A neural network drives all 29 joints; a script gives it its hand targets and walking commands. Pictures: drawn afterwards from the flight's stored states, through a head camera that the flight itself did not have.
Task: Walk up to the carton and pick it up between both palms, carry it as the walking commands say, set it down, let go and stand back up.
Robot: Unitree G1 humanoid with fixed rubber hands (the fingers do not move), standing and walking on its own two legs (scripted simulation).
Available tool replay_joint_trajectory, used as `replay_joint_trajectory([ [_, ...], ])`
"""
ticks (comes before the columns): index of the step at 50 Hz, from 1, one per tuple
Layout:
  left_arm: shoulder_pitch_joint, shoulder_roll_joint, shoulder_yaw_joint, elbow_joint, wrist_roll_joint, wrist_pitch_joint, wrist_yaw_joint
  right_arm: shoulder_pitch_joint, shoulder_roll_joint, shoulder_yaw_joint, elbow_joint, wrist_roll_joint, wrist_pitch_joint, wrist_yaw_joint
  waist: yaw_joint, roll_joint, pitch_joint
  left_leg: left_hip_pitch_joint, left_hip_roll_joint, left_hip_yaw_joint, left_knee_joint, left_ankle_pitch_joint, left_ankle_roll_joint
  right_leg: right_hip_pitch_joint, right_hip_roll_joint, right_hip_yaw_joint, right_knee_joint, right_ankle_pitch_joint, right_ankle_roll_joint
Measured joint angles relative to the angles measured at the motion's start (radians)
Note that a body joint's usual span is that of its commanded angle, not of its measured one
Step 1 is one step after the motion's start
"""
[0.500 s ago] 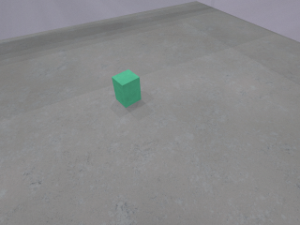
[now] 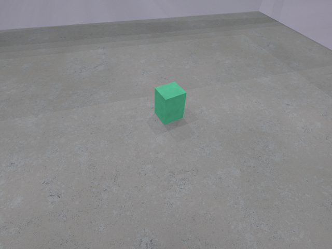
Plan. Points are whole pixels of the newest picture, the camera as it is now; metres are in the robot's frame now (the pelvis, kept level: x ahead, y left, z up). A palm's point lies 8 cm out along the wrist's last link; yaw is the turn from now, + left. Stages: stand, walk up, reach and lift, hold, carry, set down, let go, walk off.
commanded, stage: walk up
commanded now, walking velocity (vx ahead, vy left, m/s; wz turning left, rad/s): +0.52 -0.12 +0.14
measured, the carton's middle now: (169, 103) +1.37 +0.02 -0.64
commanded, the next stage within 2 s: none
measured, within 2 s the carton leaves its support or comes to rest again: neither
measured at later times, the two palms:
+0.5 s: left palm (119, 209) +0.27 +0.16 -0.12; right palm (287, 227) +0.25 -0.33 -0.14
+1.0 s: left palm (104, 168) +0.42 +0.25 -0.16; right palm (226, 131) +0.61 -0.21 -0.13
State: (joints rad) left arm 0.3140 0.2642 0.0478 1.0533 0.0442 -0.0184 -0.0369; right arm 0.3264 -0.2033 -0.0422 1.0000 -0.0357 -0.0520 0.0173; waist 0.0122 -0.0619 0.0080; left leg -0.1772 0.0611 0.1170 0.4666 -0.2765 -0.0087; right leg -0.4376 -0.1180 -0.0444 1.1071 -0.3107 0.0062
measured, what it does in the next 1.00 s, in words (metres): walks ahead: right foot, then left foot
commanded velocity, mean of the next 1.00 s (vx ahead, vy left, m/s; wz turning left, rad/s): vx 0.51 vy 0.03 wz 0.05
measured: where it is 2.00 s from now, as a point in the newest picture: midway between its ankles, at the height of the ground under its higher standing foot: (163, 159)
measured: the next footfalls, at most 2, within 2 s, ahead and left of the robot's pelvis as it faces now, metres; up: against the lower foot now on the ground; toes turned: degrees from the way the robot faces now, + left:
right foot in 0.30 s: +0.32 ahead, -0.16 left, +0.00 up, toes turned -10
left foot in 0.90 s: +0.59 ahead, +0.14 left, +0.00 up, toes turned +10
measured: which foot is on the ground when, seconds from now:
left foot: down 0.00-0.30, up 0.32-0.88, down 0.90-1.00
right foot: up 0.00-0.28, down 0.30-0.90, up 0.92-1.00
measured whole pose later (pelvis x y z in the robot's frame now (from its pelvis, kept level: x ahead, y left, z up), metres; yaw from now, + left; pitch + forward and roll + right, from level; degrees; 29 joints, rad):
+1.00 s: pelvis +0.50 +0.02 -0.01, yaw +1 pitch +3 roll +0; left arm 0.40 0.21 0.06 1.09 0.01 -0.06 0.00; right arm 0.14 -0.16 -0.04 0.96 -0.05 -0.08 0.02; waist 0.07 -0.05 0.03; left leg -0.43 0.08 0.14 0.61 -0.23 0.01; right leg -0.26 -0.10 -0.03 1.09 -0.49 0.01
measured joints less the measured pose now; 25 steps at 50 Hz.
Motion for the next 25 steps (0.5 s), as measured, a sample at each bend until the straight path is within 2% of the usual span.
replay_joint_trajectory([
  [3, -0.059, -0.018, -0.002, -0.048, 0.000, 0.002, -0.012, 0.056, 0.022, 0.004, 0.026, 0.006, -0.016, -0.002, -0.028, 0.003, 0.016, 0.077, 0.004, -0.014, -0.085, 0.013, -0.006, -0.088, -0.011, -0.008, -0.050, 0.084, 0.029],
  [7, -0.142, -0.039, -0.008, -0.089, -0.006, 0.015, -0.025, 0.104, 0.041, -0.001, 0.053, 0.007, -0.023, -0.006, -0.054, 0.007, 0.043, 0.171, 0.017, -0.008, -0.161, 0.001, -0.025, -0.140, -0.012, -0.026, -0.239, 0.166, 0.045],
  [13, -0.261, -0.057, -0.007, -0.127, -0.010, -0.001, -0.024, 0.141, 0.031, -0.014, 0.087, 0.010, -0.019, -0.012, -0.091, 0.030, 0.067, 0.250, 0.050, -0.002, -0.146, -0.096, -0.076, -0.080, 0.021, -0.099, -0.496, 0.146, 0.028],
  [14, -0.271, -0.057, -0.008, -0.131, -0.010, -0.011, -0.020, 0.146, 0.024, -0.013, 0.092, 0.011, -0.016, -0.013, -0.096, 0.036, 0.064, 0.243, 0.059, -0.008, -0.102, -0.132, -0.081, -0.050, 0.030, -0.113, -0.535, 0.141, 0.017],
  [15, -0.278, -0.054, -0.006, -0.132, -0.007, -0.027, -0.013, 0.150, 0.018, -0.010, 0.098, 0.012, -0.014, -0.013, -0.098, 0.036, 0.059, 0.212, 0.065, -0.017, -0.011, -0.176, -0.069, -0.023, 0.033, -0.124, -0.565, 0.176, -0.006],
  [16, -0.284, -0.058, -0.001, -0.127, -0.001, -0.044, -0.005, 0.135, 0.007, -0.006, 0.105, 0.011, -0.008, -0.014, -0.093, 0.048, 0.067, 0.154, 0.076, -0.037, 0.141, -0.212, -0.043, -0.030, 0.040, -0.131, -0.534, 0.211, -0.039],
  [17, -0.278, -0.061, -0.001, -0.120, 0.002, -0.057, 0.003, 0.106, -0.005, -0.002, 0.102, 0.013, -0.002, -0.015, -0.091, 0.059, 0.079, 0.083, 0.067, -0.075, 0.314, -0.225, -0.019, -0.032, 0.045, -0.131, -0.497, 0.192, -0.059],
  [19, -0.239, -0.066, -0.006, -0.094, -0.001, -0.060, 0.010, 0.051, -0.023, -0.002, 0.088, 0.013, -0.001, -0.018, -0.088, 0.076, 0.087, -0.049, 0.041, -0.119, 0.584, -0.203, 0.012, 0.012, 0.056, -0.132, -0.502, 0.144, -0.073],
  [20, -0.213, -0.070, -0.005, -0.075, -0.003, -0.057, 0.013, 0.025, -0.028, -0.005, 0.081, 0.011, -0.002, -0.017, -0.082, 0.084, 0.084, -0.104, 0.037, -0.120, 0.659, -0.163, 0.018, 0.049, 0.062, -0.132, -0.534, 0.136, -0.073],
  [22, -0.161, -0.078, -0.003, -0.041, -0.008, -0.052, 0.020, -0.020, -0.031, -0.013, 0.067, 0.006, 0.004, -0.010, -0.065, 0.092, 0.072, -0.197, 0.044, -0.102, 0.713, -0.074, 0.018, 0.126, 0.071, -0.135, -0.617, 0.148, -0.066],
  [25, -0.074, -0.089, -0.003, -0.012, -0.011, -0.064, 0.028, -0.076, -0.030, -0.020, 0.040, -0.004, 0.025, 0.000, -0.027, 0.093, 0.054, -0.308, 0.051, -0.072, 0.685, 0.031, 0.007, 0.218, 0.072, -0.128, -0.711, 0.157, -0.061],
])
